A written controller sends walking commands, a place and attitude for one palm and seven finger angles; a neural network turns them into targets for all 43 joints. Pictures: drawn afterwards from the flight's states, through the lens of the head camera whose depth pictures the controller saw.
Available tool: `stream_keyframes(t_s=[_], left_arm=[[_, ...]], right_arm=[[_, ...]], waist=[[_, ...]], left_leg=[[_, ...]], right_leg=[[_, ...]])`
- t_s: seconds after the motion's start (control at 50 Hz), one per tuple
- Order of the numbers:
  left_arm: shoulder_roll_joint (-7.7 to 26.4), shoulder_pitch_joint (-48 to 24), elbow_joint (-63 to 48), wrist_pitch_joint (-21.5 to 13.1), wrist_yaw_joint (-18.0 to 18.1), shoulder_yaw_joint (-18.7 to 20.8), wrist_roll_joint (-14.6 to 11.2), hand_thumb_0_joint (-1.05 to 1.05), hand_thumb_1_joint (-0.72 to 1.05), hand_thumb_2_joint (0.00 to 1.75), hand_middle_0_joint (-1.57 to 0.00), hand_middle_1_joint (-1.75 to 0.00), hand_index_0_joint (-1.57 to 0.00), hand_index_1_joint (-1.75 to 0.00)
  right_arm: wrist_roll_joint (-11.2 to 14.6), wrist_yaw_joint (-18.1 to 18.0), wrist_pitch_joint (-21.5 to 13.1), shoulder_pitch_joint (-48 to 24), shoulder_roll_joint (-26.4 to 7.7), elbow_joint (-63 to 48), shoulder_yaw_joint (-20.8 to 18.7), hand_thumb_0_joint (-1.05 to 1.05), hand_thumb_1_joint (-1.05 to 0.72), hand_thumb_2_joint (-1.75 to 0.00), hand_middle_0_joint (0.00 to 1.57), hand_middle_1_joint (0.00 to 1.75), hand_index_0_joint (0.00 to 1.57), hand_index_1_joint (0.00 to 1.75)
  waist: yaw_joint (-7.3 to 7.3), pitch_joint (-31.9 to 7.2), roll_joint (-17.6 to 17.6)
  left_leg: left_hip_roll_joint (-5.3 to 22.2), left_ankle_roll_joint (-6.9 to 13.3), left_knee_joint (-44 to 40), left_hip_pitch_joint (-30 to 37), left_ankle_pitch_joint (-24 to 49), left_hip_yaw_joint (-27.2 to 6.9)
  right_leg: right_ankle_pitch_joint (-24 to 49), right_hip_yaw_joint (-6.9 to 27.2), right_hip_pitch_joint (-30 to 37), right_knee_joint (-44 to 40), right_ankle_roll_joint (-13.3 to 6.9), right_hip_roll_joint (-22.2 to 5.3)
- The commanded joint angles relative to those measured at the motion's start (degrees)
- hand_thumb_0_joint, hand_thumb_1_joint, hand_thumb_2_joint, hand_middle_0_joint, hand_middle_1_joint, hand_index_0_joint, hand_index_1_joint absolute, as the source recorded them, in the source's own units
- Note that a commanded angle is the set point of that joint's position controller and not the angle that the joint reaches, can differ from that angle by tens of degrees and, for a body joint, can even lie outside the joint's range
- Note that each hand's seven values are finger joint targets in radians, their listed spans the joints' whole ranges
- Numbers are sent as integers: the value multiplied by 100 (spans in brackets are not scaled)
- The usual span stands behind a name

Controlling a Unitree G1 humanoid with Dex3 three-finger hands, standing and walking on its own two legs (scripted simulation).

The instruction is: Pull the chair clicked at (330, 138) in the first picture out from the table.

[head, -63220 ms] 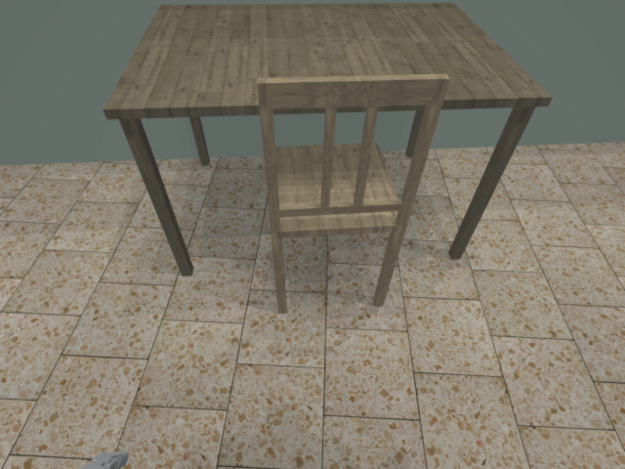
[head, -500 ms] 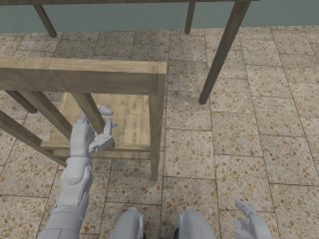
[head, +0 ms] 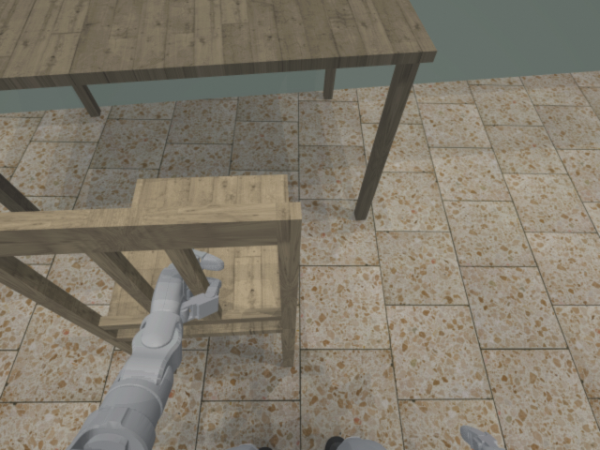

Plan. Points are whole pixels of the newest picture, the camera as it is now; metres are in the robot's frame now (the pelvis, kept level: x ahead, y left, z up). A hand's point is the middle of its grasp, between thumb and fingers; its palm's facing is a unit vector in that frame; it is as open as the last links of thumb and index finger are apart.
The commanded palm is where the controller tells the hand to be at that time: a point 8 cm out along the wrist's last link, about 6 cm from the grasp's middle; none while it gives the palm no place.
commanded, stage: step backward, pulling the chair out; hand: left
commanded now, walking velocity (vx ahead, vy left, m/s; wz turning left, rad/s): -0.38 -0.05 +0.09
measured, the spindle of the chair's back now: (139, 289) +0.35 +0.24 -0.08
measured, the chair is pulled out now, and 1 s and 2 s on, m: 0.29 0.45 0.56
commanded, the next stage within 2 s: stop walking, hand still on the chair in 1.96 s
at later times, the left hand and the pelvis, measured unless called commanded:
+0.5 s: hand (223, 374) +0.22 +0.10 -0.07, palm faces -0.02 -0.99 -0.14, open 5.5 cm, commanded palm +0.22 +0.16 -0.07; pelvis -0.08 -0.01 +0.00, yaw +2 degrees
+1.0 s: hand (222, 403) +0.19 +0.10 -0.07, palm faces +0.02 -0.98 -0.18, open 5.6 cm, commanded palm +0.17 +0.16 -0.07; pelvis -0.13 -0.03 +0.00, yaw +0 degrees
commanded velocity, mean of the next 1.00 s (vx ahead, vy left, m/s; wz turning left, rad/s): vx -0.38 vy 0.00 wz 0.10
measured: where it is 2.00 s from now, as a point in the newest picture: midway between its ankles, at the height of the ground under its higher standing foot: outside the picture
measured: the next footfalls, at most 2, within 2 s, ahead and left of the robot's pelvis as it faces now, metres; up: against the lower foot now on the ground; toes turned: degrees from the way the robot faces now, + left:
right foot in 0.76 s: -0.02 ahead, -0.16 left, +0.00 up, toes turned -1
left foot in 1.12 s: -0.16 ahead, +0.11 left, +0.00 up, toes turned +3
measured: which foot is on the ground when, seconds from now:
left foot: down 0.00-0.90, up 0.92-1.00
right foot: down 0.00-0.60, up 0.62-0.74, down 0.76-1.00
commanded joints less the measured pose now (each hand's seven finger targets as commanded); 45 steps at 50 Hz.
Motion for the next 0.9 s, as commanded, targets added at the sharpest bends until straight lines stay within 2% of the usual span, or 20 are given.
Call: stream_keyframes(t_s=[0.0,0.06,0.12,0.2,0.34,0.36,0.4,0.44,0.5,0.54,0.58,0.62,0.66,0.7,0.76,0.78,0.82,0.84,0.86,0.88], left_arm=[[761,-726,-1208,-312,69,-23,340,0,90,90,-50,-145,-50,-145],[900,-895,-1127,-311,100,3,317,0,90,90,-50,-145,-50,-145],[856,-1134,-956,-314,129,-118,278,0,90,90,-50,-145,-50,-145],[908,-1351,-711,-321,194,-160,229,0,90,90,-50,-145,-50,-145],[891,-1531,-384,-399,296,-297,200,0,90,90,-50,-145,-50,-145],[996,-1594,-363,-397,324,-241,200,0,90,90,-50,-145,-50,-145],[802,-1617,-328,-393,337,-407,213,0,90,90,-50,-145,-50,-145],[766,-1638,-280,-410,349,-414,240,0,90,90,-50,-145,-50,-145],[607,-1648,-370,-423,337,-520,244,0,90,90,-50,-145,-50,-145],[449,-1786,-437,-401,322,-629,173,0,90,90,-50,-145,-50,-145],[496,-1995,-547,-366,342,-553,156,0,90,90,-50,-145,-50,-145],[532,-1979,-455,-387,334,-485,201,0,90,90,-50,-145,-50,-145],[600,-1894,-298,-392,328,-378,227,0,90,90,-50,-145,-50,-145],[451,-1842,-214,-422,283,-455,273,0,90,90,-50,-145,-50,-145],[599,-1659,-139,-483,231,-329,364,0,90,90,-50,-145,-50,-145],[549,-1712,-135,-457,231,-365,376,0,90,90,-50,-145,-50,-145],[724,-1669,-261,-477,231,-203,354,0,90,90,-50,-145,-50,-145],[881,-1627,-305,-512,253,-107,357,0,90,90,-50,-145,-50,-145],[1106,-1542,-319,-506,299,18,372,0,90,90,-50,-145,-50,-145],[1043,-1549,-319,-464,325,-28,349,0,90,90,-50,-145,-50,-145]], right_arm=[[-5,-23,-124,185,-758,-524,-258,0,-90,-90,20,30,20,30],[43,-103,-119,115,-786,-512,-272,0,-90,-90,20,30,20,30],[96,-158,-150,36,-755,-448,-227,0,-90,-90,20,30,20,30],[155,-200,-243,-57,-765,-336,-202,0,-90,-90,20,30,20,30],[258,-192,-493,-73,-762,-238,-192,0,-90,-90,20,30,20,30],[270,-190,-527,-51,-802,-208,-210,0,-90,-90,20,30,20,30],[282,-177,-605,-29,-789,-158,-182,0,-90,-90,20,30,20,30],[261,-204,-695,-32,-829,-134,-151,0,-90,-90,20,30,20,30],[252,-248,-759,-181,-870,-238,-102,0,-90,-90,20,30,20,30],[249,-244,-787,-306,-872,-294,-76,0,-90,-90,20,30,20,30],[162,-269,-784,-367,-844,-277,-62,0,-90,-90,20,30,20,30],[56,-255,-813,-275,-805,-156,-73,0,-90,-90,20,30,20,30],[9,-245,-888,-201,-796,-72,-87,0,-90,-90,20,30,20,30],[-2,-211,-985,-155,-798,8,-110,0,-90,-90,20,30,20,30],[-66,-185,-1071,-20,-900,143,-212,0,-90,-90,20,30,20,30],[-48,-178,-1066,-69,-891,144,-253,0,-90,-90,20,30,20,30],[-21,-180,-1069,-226,-843,15,-289,0,-90,-90,20,30,20,30],[7,-186,-1071,-243,-786,-37,-284,0,-90,-90,20,30,20,30],[54,-204,-1065,-174,-795,-25,-299,0,-90,-90,20,30,20,30],[77,-192,-1039,-243,-762,60,-288,0,-90,-90,20,30,20,30]], waist=[[230,-2720,739],[203,-2633,466],[190,-2485,480],[221,-2224,486],[235,-1733,-179],[233,-1660,-206],[234,-1714,-251],[210,-1714,-159],[288,-1736,432],[343,-1650,662],[361,-1481,966],[351,-1591,934],[373,-1659,650],[369,-1532,676],[324,-1687,878],[323,-1780,742],[349,-1692,315],[332,-1591,-129],[329,-1565,-613],[390,-1618,-801]], left_leg=[[1219,-313,-109,2086,5017,-973],[1122,-296,-219,1615,3910,-881],[1020,-257,-360,1379,2913,-795],[897,-192,-481,1162,1798,-756],[359,-213,-175,1022,-314,-521],[294,-230,-17,1134,-390,-499],[289,-240,21,1300,-288,-526],[437,-160,-409,1242,-144,-729],[999,49,-1320,820,-152,-1301],[1467,227,-1903,477,-1100,-1866],[1780,398,-2063,445,-1140,-2248],[1931,503,-1741,882,-114,-2164],[1897,493,-1401,1083,459,-1979],[1784,408,-1155,1053,385,-1786],[1473,195,-877,1344,842,-1530],[1378,126,-804,1132,774,-1382],[1083,-38,-539,683,83,-1054],[780,-172,-115,594,-598,-796],[395,-374,782,776,-806,-513],[170,-479,1789,1011,-650,-461]], right_leg=[[2895,306,1009,59,-242,-556],[3374,419,1268,-10,-261,-682],[3117,491,1199,-141,-203,-763],[2040,528,998,-430,-131,-767],[-547,1090,378,-1633,-211,-1231],[-809,1197,179,-1816,-241,-1318],[-966,1051,92,-1832,-337,-1385],[-777,699,174,-1541,-230,-1100],[-702,208,439,-457,-50,-455],[-993,181,539,393,-131,-238],[-951,258,306,1127,-180,-211],[-926,323,231,1288,-160,-278],[-935,304,345,803,-149,-278],[-700,246,570,159,-166,-285],[-128,303,643,-337,-184,-326],[57,232,782,-301,-196,-346],[-148,545,832,-569,-284,-670],[-657,949,534,-912,-448,-1069],[-1118,1422,47,-1331,-734,-1612],[-1389,1754,-326,-1682,-981,-2150]])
